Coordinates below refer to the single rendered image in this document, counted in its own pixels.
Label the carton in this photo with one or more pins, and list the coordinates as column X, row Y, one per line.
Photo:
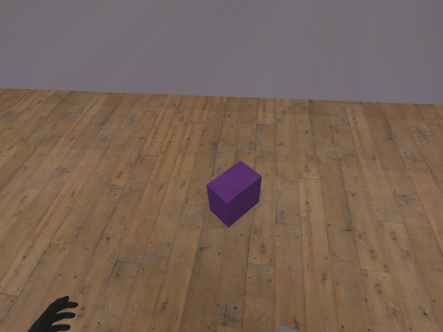
column 234, row 193

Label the robot left hand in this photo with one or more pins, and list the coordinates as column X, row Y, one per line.
column 49, row 316

